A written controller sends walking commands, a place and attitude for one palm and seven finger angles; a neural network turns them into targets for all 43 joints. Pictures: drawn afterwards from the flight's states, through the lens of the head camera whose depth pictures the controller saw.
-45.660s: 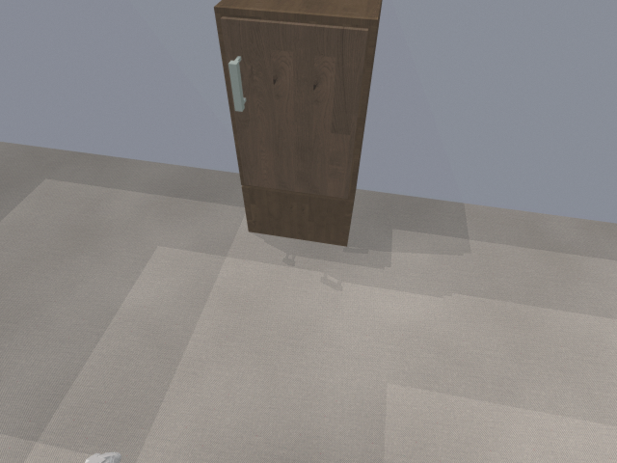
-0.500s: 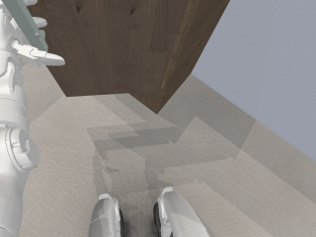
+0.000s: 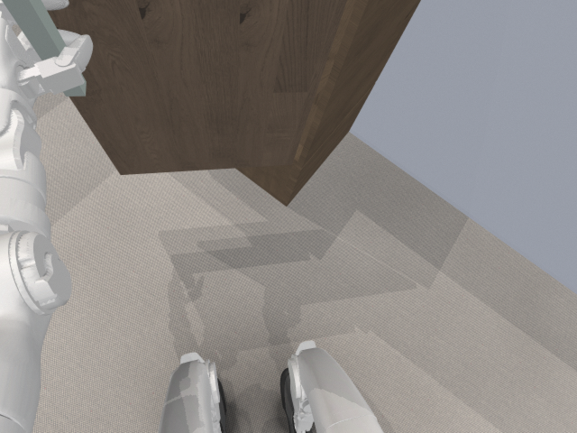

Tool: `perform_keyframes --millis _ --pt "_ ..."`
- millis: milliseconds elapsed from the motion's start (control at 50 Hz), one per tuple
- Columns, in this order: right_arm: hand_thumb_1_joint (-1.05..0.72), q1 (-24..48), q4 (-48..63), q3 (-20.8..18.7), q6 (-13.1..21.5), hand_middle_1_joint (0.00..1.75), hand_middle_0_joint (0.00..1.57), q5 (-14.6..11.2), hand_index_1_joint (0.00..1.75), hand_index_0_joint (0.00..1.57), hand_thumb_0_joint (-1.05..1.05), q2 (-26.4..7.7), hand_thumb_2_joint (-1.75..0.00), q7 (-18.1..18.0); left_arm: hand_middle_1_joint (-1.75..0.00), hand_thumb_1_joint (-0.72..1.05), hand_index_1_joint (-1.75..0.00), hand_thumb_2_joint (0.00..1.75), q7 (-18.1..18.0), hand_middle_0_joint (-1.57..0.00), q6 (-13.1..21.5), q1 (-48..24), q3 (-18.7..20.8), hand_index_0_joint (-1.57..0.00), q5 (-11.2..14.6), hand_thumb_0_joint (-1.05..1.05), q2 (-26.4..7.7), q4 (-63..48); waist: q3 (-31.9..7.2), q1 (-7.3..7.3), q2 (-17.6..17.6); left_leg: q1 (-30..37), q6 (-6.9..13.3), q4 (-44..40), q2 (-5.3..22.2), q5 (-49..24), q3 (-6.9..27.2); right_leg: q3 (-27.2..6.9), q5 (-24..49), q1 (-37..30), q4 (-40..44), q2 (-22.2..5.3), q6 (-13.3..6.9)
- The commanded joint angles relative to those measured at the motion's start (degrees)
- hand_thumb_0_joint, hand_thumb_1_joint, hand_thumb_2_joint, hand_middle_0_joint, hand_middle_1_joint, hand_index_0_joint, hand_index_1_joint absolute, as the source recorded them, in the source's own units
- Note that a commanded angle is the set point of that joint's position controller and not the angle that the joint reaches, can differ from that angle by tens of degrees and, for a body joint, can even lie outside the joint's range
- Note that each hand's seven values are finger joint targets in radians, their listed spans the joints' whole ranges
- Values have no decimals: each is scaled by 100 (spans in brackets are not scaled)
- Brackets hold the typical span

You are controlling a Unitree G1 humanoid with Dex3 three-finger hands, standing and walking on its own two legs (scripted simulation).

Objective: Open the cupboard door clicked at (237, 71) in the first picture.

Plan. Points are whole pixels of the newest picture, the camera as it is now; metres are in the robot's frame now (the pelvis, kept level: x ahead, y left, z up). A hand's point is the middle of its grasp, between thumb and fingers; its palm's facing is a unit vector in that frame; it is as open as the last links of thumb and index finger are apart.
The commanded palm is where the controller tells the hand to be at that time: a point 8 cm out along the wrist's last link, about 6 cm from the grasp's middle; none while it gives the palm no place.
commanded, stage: close the thumb around the handle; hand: left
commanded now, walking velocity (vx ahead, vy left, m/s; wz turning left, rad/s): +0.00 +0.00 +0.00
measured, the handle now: (51, 32) +0.61 +0.22 +0.07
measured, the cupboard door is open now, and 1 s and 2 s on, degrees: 45 73 87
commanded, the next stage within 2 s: pull the door open along its arc in 0.18 s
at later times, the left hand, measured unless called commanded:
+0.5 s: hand (72, 67) +0.56 +0.19 +0.07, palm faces +0.04 -1.00 -0.02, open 5.7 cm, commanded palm +0.51 +0.22 +0.07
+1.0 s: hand (137, 189) +0.40 +0.12 +0.07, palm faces +0.32 -0.95 +0.04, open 6.2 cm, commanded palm +0.33 +0.19 +0.07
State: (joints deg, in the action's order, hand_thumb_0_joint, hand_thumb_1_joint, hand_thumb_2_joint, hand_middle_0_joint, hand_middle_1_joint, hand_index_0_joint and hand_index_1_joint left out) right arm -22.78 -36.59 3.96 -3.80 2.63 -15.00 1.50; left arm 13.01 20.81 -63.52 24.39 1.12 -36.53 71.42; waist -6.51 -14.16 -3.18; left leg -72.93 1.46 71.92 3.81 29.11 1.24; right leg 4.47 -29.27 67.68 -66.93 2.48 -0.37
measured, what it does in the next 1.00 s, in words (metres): stands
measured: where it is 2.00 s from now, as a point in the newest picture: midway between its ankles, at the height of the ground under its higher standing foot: (257, 427)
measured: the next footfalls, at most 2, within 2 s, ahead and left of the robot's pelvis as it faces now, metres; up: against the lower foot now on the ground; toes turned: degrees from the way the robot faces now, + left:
none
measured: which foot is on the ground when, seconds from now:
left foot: down 0.00-1.00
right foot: down 0.00-1.00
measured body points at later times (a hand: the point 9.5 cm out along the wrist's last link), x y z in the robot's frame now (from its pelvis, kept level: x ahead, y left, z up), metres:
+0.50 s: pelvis +0.00 +0.00 +0.01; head +0.18 +0.02 +0.42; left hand +0.55 +0.24 +0.07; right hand -0.02 -0.26 -0.10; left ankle +0.03 +0.10 -0.62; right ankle +0.01 -0.12 -0.62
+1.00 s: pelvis +0.03 -0.01 +0.04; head +0.12 +0.00 +0.48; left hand +0.38 +0.17 +0.07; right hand +0.17 -0.24 -0.08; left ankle +0.03 +0.10 -0.62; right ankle +0.01 -0.12 -0.62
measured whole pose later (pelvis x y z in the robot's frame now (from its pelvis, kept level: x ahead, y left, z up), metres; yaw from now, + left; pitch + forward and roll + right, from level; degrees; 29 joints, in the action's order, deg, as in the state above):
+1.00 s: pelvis +0.03 -0.01 +0.04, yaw +1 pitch +20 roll -1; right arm -13.4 -30.7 -0.2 -4.0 3.0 -11.9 4.0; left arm -18.0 24.3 -12.7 5.4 1.5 -0.6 25.9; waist -10.3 -3.5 -1.0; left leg -52.8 0.7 61.9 2.3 29.0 -2.4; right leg 0.9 -30.6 50.5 -61.2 1.0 -0.7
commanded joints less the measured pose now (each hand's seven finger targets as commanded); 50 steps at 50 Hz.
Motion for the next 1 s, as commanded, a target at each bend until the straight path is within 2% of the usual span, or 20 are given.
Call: perform_keyframes --millis 0,40,60,120,160,260,280,340,520,620,680,700,740,780,800,820,900,920,940,980 --pt "-90 -1328 79 -423 -16 30 20 2 30 20 0 -1184 -90 -64 -135 90 -135 90 -15 -40 357 -2519 103 -40 89 0 -1227 -1158 -3227 -91 -1083 3400 31 -587 -65 -2741 462 -94 1902 -814 753 169 -91" --pt "-90 -1335 106 -431 -23 30 20 1 30 20 0 -1195 -90 -72 -135 90 -135 90 -47 -40 374 -2446 236 -40 70 0 -1381 -1210 -3345 -21 -1096 3369 35 -583 -75 -2763 436 -122 1977 -925 739 165 -91" --pt "-90 -1310 109 -409 -26 30 20 -11 30 20 0 -1169 -90 -68 -135 90 -135 90 -53 -40 358 -2488 61 -40 45 0 -1215 -1145 -3200 -79 -1066 3309 37 -603 -81 -2666 435 -116 1903 -864 761 168 -89" --pt "-90 -1326 105 -414 -13 30 20 -1 30 20 0 -1182 -90 -79 -135 90 -135 90 -99 -40 416 -2562 285 -40 41 0 -1478 -1187 -3193 -73 -1013 3193 68 -564 -84 -2616 403 -155 1928 -951 753 172 -92" --pt "-90 -1308 108 -410 -15 30 20 -3 30 20 0 -1167 -90 -78 -135 90 -135 90 -86 -40 427 -2566 190 -40 21 0 -1397 -1172 -3191 -85 -1104 3222 52 -567 -84 -2645 396 -142 1948 -933 746 168 -83" --pt "-90 -1276 147 -388 -14 30 20 -22 30 20 0 -1174 -90 -92 -135 90 -135 90 -4 -40 434 -2472 288 -40 44 0 -1581 -1119 -3191 -57 -1010 2991 75 -538 -91 -2554 344 -184 2008 -1117 731 171 -74" --pt "-90 -1247 148 -402 -8 30 20 -26 30 20 0 -1138 -90 -83 -135 90 -135 90 15 -40 425 -2538 -16 -40 66 0 -1171 -1158 -3154 -128 -1026 3041 71 -545 -99 -2486 352 -181 1942 -1011 749 171 -71" --pt "-90 -1278 168 -450 -5 30 20 -20 30 20 0 -1177 -90 -70 -135 90 -135 90 -3 -40 479 -2162 214 -40 117 0 -1299 -1353 -3507 64 -1182 3460 18 -592 -83 -2812 396 -138 2049 -1012 707 160 -98" --pt "-90 -1066 427 -550 -45 30 20 -132 30 20 0 -1077 -90 -11 -135 90 -135 90 71 -40 501 -452 157 -40 429 0 -736 -2083 -3514 490 -699 3465 29 -897 -168 -2935 182 -181 2567 -1899 865 171 -86" --pt "-90 -816 676 -633 -41 30 20 -233 30 20 0 -977 -90 49 -135 90 -135 90 24 -40 525 1104 -90 -40 684 0 -60 -2852 -3239 757 -252 3395 34 -1183 -246 -3009 29 -187 2953 -2522 1040 160 -79" --pt "-90 -559 845 -699 -13 30 20 -306 30 20 0 -909 -90 87 -135 90 -135 90 -18 -40 551 2226 -331 -40 839 0 415 -3540 -3031 933 -208 3468 5 -1341 -270 -3085 -81 -178 3149 -2740 1117 117 -65" --pt "-90 -452 915 -716 43 30 20 -278 30 20 0 -783 -90 91 -135 90 -135 90 -603 -40 574 2497 109 -40 1194 0 714 -3995 -3003 1208 -58 3423 -30 -1414 -270 -3160 -135 -123 3172 -2882 1154 112 -27" --pt "-90 -282 961 -717 166 30 20 -245 30 20 0 -696 -90 181 -135 90 -135 90 -1239 -40 613 3448 -227 -40 1113 0 1287 -4546 -2920 1302 -163 3514 -106 -1479 -247 -3462 -145 -88 3271 -2892 1088 83 -29" --pt "-90 -145 1003 -720 177 30 20 -197 30 20 0 -655 -90 246 -135 90 -135 90 -1736 -40 611 4055 -472 -40 902 0 1576 -4886 -2570 1318 11 3400 -122 -1547 -260 -3369 -206 -100 3349 -3009 1104 63 -33" --pt "-90 -81 1028 -729 170 30 20 -160 30 20 0 -630 -90 251 -135 90 -135 90 -2061 -40 643 4149 -280 -40 844 0 1507 -5155 -2598 1423 136 3308 -129 -1564 -277 -3273 -231 -122 3398 -3185 1079 41 -44" --pt "-90 12 1045 -727 172 30 20 -125 30 20 0 -598 -90 236 -135 90 -135 90 -2368 -40 680 4229 -314 -40 698 0 1540 -5351 -2532 1444 162 3235 -129 -1532 -293 -3195 -231 -164 3453 -3244 1040 34 -61" --pt "-90 362 1060 -696 119 30 20 5 30 20 0 -434 -90 216 -135 90 -135 90 -3382 -40 716 4491 -745 -40 277 0 2283 -5479 -2186 1474 429 3060 -171 -1553 -349 -2697 -227 -213 3170 -3284 1045 -57 -79" --pt "-90 407 1092 -710 121 30 20 52 30 20 0 -406 -90 194 -135 90 -135 90 -3559 -40 771 4517 -828 -40 115 0 2297 -5694 -2350 1508 365 3096 -154 -1488 -365 -2741 -231 -264 3251 -3361 1010 -68 -95" --pt "-90 495 1081 -703 110 30 20 79 30 20 0 -335 -90 189 -135 90 -135 90 -3739 -40 767 4668 -998 -40 0 0 2537 -5695 -2358 1549 223 3157 -175 -1500 -371 -2726 -247 -262 3234 -3343 1008 -101 -104" --pt "-90 621 1067 -696 103 30 20 110 30 20 0 -292 -90 175 -135 90 -135 90 -3987 -40 754 4734 -1352 -40 -170 0 2887 -5719 -2242 1483 450 3190 -170 -1494 -369 -2624 -221 -249 3157 -3292 1055 -116 -97"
